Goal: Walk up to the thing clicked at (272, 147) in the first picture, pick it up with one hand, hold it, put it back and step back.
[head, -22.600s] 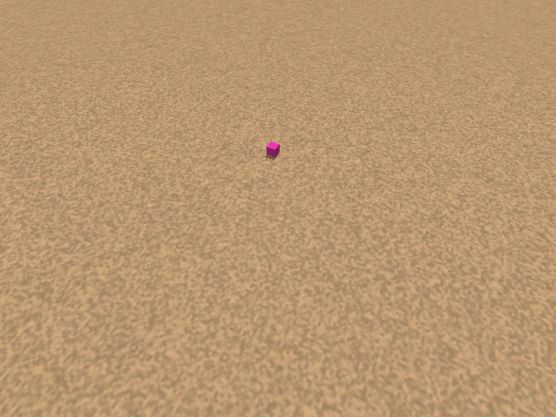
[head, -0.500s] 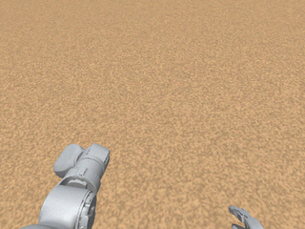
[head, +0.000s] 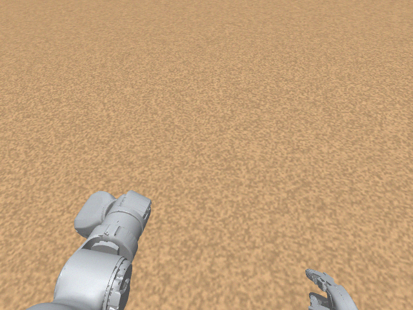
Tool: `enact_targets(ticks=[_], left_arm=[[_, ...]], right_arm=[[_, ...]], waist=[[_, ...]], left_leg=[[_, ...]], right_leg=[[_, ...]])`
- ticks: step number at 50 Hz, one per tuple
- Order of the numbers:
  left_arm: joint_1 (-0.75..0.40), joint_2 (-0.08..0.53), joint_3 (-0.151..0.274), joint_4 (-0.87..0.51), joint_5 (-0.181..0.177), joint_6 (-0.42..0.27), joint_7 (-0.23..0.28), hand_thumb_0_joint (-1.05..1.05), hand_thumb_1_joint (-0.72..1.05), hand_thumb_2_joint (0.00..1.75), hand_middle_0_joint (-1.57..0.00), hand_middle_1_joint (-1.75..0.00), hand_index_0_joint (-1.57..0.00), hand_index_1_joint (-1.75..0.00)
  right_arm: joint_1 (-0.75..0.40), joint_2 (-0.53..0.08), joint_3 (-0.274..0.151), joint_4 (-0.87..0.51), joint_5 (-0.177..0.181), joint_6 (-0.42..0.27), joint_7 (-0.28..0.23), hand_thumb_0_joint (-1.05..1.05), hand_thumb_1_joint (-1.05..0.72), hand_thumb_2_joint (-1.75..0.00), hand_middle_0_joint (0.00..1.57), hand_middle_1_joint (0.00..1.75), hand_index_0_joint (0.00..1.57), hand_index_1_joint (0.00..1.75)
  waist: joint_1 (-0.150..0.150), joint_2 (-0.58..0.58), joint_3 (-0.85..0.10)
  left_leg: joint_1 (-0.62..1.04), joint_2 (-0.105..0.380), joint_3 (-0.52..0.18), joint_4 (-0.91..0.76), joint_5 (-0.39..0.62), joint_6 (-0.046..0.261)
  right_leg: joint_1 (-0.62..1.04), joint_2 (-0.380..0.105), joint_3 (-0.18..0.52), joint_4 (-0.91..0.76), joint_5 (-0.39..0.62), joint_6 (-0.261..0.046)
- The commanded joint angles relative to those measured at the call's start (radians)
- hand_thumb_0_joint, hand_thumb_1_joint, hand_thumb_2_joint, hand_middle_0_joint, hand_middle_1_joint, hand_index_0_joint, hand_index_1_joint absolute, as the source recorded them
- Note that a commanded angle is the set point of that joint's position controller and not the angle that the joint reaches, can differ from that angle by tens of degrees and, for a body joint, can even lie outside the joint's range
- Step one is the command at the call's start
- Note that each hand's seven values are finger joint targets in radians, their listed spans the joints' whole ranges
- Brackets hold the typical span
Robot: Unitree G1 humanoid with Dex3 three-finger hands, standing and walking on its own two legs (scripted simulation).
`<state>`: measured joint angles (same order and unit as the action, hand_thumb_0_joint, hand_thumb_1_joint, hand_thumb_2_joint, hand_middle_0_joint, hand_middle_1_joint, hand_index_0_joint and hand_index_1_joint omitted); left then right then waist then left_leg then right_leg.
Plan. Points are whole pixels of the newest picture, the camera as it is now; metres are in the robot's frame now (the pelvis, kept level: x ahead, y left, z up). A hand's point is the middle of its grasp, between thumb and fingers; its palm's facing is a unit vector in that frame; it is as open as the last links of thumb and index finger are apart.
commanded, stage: hold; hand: left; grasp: from above
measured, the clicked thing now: (113, 224) +0.33 +0.24 -0.06
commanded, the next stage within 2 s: crouch in 0.40 s
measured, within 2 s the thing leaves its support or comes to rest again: neither
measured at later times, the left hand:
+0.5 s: hand (114, 219) +0.32 +0.22 -0.03, palm faces -0.09 -0.45 -0.89, open 8.0 cm
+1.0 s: hand (122, 242) +0.31 +0.23 -0.13, palm faces -0.22 -0.38 -0.90, open 8.1 cm
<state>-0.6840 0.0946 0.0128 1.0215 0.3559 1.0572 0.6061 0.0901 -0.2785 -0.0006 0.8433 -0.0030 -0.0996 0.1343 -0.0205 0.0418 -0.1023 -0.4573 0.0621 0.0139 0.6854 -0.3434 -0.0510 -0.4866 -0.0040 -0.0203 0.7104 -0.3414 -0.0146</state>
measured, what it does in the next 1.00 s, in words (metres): stands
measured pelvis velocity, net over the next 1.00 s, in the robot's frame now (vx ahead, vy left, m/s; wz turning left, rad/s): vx -0.01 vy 0.00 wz -0.01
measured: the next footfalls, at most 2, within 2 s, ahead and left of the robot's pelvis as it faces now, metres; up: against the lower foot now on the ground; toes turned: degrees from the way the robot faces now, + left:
none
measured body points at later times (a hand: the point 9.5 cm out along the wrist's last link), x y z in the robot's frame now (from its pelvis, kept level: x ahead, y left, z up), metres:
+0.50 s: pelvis +0.01 +0.00 +0.00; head +0.04 -0.01 +0.45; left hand +0.33 +0.24 +0.02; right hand +0.17 -0.24 -0.11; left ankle +0.00 +0.15 -0.72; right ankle +0.01 -0.11 -0.72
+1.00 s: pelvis -0.01 +0.00 -0.04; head +0.07 +0.01 +0.40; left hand +0.32 +0.24 -0.08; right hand +0.10 -0.27 -0.16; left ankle +0.00 +0.15 -0.72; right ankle +0.01 -0.11 -0.72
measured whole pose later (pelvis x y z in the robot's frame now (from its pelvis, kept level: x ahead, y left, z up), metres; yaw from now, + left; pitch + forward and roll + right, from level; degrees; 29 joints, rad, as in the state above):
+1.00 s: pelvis -0.01 +0.00 -0.04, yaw +0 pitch +18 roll +0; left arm -0.82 0.15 0.13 1.38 0.50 0.80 0.69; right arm 0.14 -0.27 -0.05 0.89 -0.05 -0.15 0.16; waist -0.07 -0.02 -0.15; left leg -0.84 0.07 0.00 0.95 -0.43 -0.06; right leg -0.86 0.01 -0.02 0.95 -0.41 -0.02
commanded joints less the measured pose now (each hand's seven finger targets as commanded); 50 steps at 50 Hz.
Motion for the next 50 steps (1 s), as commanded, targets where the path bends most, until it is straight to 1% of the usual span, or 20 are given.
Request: enact_targets(ticks=[1, 2, 4, 7, 12, 16, 18, 20, 24, 25, 26, 29, 31, 32, 33, 38, 42, 46, 49, 50], left_arm=[[-0.466, 0.181, -0.02, -0.181, 0.061, -0.011, 0.039, 0.0, 0.86, 0.55, -1.18, -0.44, -1.14, -0.48], [-0.456, 0.187, -0.022, -0.174, 0.069, -0.01, 0.034, 0.0, 0.81, 0.56, -1.16, -0.42, -1.12, -0.47], [-0.448, 0.192, -0.018, -0.167, 0.072, -0.009, 0.029, 0.0, 0.83, 0.55, -1.18, -0.4, -1.13, -0.45], [-0.452, 0.162, -0.027, -0.161, 0.075, -0.01, 0.022, 0.0, 0.82, 0.51, -1.16, -0.41, -1.12, -0.45], [-0.441, 0.166, -0.026, -0.101, 0.094, -0.012, 0.022, 0.0, 0.81, 0.51, -1.16, -0.39, -1.12, -0.44], [-0.471, 0.154, -0.027, -0.141, 0.085, -0.026, 0.026, 0.0, 0.82, 0.51, -1.18, -0.39, -1.14, -0.43], [-0.484, 0.15, -0.034, -0.156, 0.091, -0.027, 0.027, 0.0, 0.83, 0.52, -1.18, -0.38, -1.14, -0.43], [-0.474, 0.184, -0.014, -0.151, 0.09, -0.026, 0.033, 0.0, 0.82, 0.5, -1.17, -0.39, -1.13, -0.43], [-0.472, 0.175, -0.024, -0.18, 0.101, -0.026, 0.024, 0.0, 0.84, 0.51, -1.19, -0.38, -1.15, -0.43], [-0.475, 0.176, -0.02, -0.18, 0.1, -0.022, 0.025, 0.0, 0.92, 0.59, -1.22, -0.46, -1.2, -0.51], [-0.469, 0.168, -0.021, -0.164, 0.098, -0.016, 0.022, 0.0, 0.84, 0.66, -1.14, -0.51, -1.12, -0.52], [-0.451, 0.169, -0.015, -0.096, 0.098, -0.014, 0.021, 0.0, 0.8, 0.52, -1.04, -0.52, -1.07, -0.49], [-0.435, 0.165, -0.01, -0.059, 0.094, -0.021, 0.019, 0.0, 0.84, 0.55, -1.08, -0.53, -1.1, -0.5], [-0.433, 0.143, -0.018, -0.041, 0.095, -0.029, 0.015, 0.0, 0.79, 0.56, -1.06, -0.53, -1.08, -0.51], [-0.428, 0.166, -0.006, -0.02, 0.099, -0.036, 0.013, 0.0, 0.82, 0.59, -1.08, -0.54, -1.1, -0.52], [-0.433, 0.158, 0.007, 0.074, 0.121, -0.102, 0.009, 0.0, 0.82, 0.58, -1.1, -0.52, -1.11, -0.51], [-0.463, 0.188, 0.031, 0.14, 0.164, -0.176, 0.038, 0.0, 0.84, 0.5, -1.09, -0.51, -1.12, -0.49], [-0.491, 0.222, 0.064, 0.22, 0.206, -0.247, 0.111, 0.0, 0.81, 0.58, -1.08, -0.57, -1.1, -0.55], [-0.535, 0.237, 0.121, 0.259, 0.193, -0.296, 0.174, 0.0, 0.81, 0.52, -1.09, -0.54, -1.11, -0.52], [-0.533, 0.26, 0.151, 0.288, 0.188, -0.308, 0.194, 0.0, 0.82, 0.5, -1.11, -0.51, -1.13, -0.49]], right_arm=[[-0.126, -0.125, -0.048, -0.14, 0.01, -0.041, -0.011, 0.0, -0.89, -0.9, 0.2, 0.3, 0.2, 0.3], [-0.116, -0.131, -0.047, -0.141, 0.013, -0.038, -0.01, 0.0, -0.89, -0.9, 0.2, 0.3, 0.2, 0.3], [-0.113, -0.13, -0.049, -0.133, 0.014, -0.034, -0.01, 0.0, -0.89, -0.9, 0.2, 0.3, 0.2, 0.3], [-0.107, -0.129, -0.052, -0.139, 0.015, -0.035, -0.008, 0.0, -0.89, -0.9, 0.2, 0.3, 0.2, 0.3], [-0.084, -0.134, -0.058, -0.121, 0.018, -0.036, -0.004, 0.0, -0.89, -0.9, 0.2, 0.3, 0.2, 0.3], [-0.092, -0.129, -0.058, -0.128, 0.016, -0.037, -0.004, 0.0, -0.9, -0.9, 0.2, 0.3, 0.2, 0.3], [-0.092, -0.131, -0.059, -0.129, 0.019, -0.035, -0.004, 0.0, -0.89, -0.9, 0.2, 0.3, 0.2, 0.3], [-0.098, -0.132, -0.065, -0.129, 0.016, -0.032, -0.005, 0.0, -0.89, -0.9, 0.2, 0.3, 0.2, 0.3], [-0.084, -0.136, -0.065, -0.139, 0.017, -0.021, -0.006, 0.0, -0.9, -0.9, 0.2, 0.3, 0.2, 0.3], [-0.087, -0.133, -0.065, -0.142, 0.018, -0.02, -0.006, 0.0, -0.89, -0.9, 0.2, 0.3, 0.2, 0.3], [-0.09, -0.131, -0.063, -0.131, 0.018, -0.017, -0.006, 0.0, -0.84, -0.88, 0.2, 0.3, 0.2, 0.3], [-0.08, -0.131, -0.065, -0.115, 0.019, -0.02, -0.008, 0.0, -0.85, -0.89, 0.2, 0.3, 0.2, 0.3], [-0.074, -0.127, -0.064, -0.104, 0.018, -0.024, -0.008, 0.0, -0.85, -0.89, 0.2, 0.3, 0.2, 0.3], [-0.064, -0.126, -0.062, -0.107, 0.019, -0.025, -0.007, 0.0, -0.85, -0.89, 0.2, 0.3, 0.2, 0.3], [-0.054, -0.128, -0.065, -0.094, 0.021, -0.028, -0.008, 0.0, -0.85, -0.89, 0.2, 0.3, 0.2, 0.3], [-0.007, -0.125, -0.07, -0.053, 0.012, -0.04, -0.003, 0.0, -0.85, -0.89, 0.2, 0.3, 0.2, 0.3], [0.048, -0.125, -0.086, -0.016, -0.006, -0.053, 0.003, 0.0, -0.86, -0.89, 0.2, 0.3, 0.2, 0.3], [0.1, -0.12, -0.091, -0.006, -0.034, -0.065, 0.014, 0.0, -0.86, -0.89, 0.2, 0.3, 0.2, 0.3], [0.101, -0.124, -0.101, -0.022, -0.074, -0.076, 0.03, 0.0, -0.87, -0.89, 0.2, 0.3, 0.2, 0.3], [0.094, -0.127, -0.104, -0.023, -0.085, -0.075, 0.033, 0.0, -0.87, -0.89, 0.2, 0.3, 0.2, 0.3]], waist=[[0.002, -0.059, -0.332], [-0.009, -0.073, -0.337], [0.006, -0.054, -0.339], [-0.005, -0.075, -0.356], [-0.004, -0.081, -0.343], [-0.006, -0.051, -0.347], [-0.004, -0.051, -0.358], [0.009, -0.05, -0.36], [0.0, -0.053, -0.393], [0.003, -0.053, -0.394], [0.0, -0.051, -0.38], [0.009, -0.068, -0.333], [0.005, -0.083, -0.331], [-0.012, -0.104, -0.317], [0.002, -0.108, -0.313], [-0.037, -0.141, -0.304], [-0.052, -0.107, -0.337], [-0.051, -0.06, -0.373], [-0.059, -0.037, -0.434], [-0.049, -0.028, -0.455]], left_leg=[[0.103, -0.073, 0.042, -0.066, 0.238, 0.037], [0.112, -0.072, 0.038, -0.07, 0.245, 0.039], [0.111, -0.071, 0.037, -0.072, 0.267, 0.036], [0.124, -0.073, 0.036, -0.069, 0.294, 0.039], [0.112, -0.073, 0.037, -0.07, 0.31, 0.039], [0.12, -0.073, 0.038, -0.078, 0.295, 0.039], [0.13, -0.074, 0.038, -0.073, 0.308, 0.04], [0.121, -0.073, 0.039, -0.074, 0.313, 0.038], [0.144, -0.071, 0.033, -0.075, 0.361, 0.037], [0.146, -0.072, 0.033, -0.078, 0.36, 0.038], [0.135, -0.073, 0.036, -0.075, 0.356, 0.038], [0.107, -0.071, 0.038, -0.08, 0.325, 0.038], [0.093, -0.068, 0.04, -0.076, 0.311, 0.04], [0.092, -0.068, 0.04, -0.073, 0.301, 0.043], [0.072, -0.066, 0.044, -0.068, 0.302, 0.043], [-0.002, -0.061, 0.048, -0.01, 0.267, 0.048], [-0.106, -0.063, 0.052, 0.086, 0.244, 0.039], [-0.235, -0.062, 0.05, 0.206, 0.201, 0.023], [-0.337, -0.058, 0.039, 0.308, 0.178, 0.014], [-0.364, -0.057, 0.038, 0.34, 0.185, 0.008]], right_leg=[[0.187, 0.031, 0.008, -0.102, 0.297, 0.027], [0.193, 0.034, 0.003, -0.102, 0.303, 0.026], [0.193, 0.035, -0.001, -0.093, 0.317, 0.022], [0.203, 0.033, 0.0, -0.093, 0.371, 0.027], [0.203, 0.033, -0.003, -0.092, 0.394, 0.024], [0.188, 0.034, -0.003, -0.097, 0.351, 0.016], [0.201, 0.032, -0.002, -0.098, 0.376, 0.02], [0.212, 0.032, -0.006, -0.089, 0.386, 0.017], [0.223, 0.038, -0.013, -0.075, 0.429, 0.015], [0.228, 0.037, -0.015, -0.076, 0.431, 0.015], [0.216, 0.036, -0.009, -0.081, 0.443, 0.018], [0.201, 0.034, -0.008, -0.096, 0.389, 0.018], [0.193, 0.031, -0.003, -0.099, 0.377, 0.019], [0.183, 0.03, -0.003, -0.103, 0.384, 0.022], [0.183, 0.026, -0.002, -0.099, 0.385, 0.02], [0.112, 0.016, 0.019, -0.07, 0.427, 0.026], [0.023, 0.011, 0.042, 0.008, 0.419, 0.022], [-0.111, 0.02, 0.054, 0.13, 0.337, 0.008], [-0.213, 0.022, 0.051, 0.227, 0.278, 0.0], [-0.239, 0.026, 0.047, 0.258, 0.269, -0.003]])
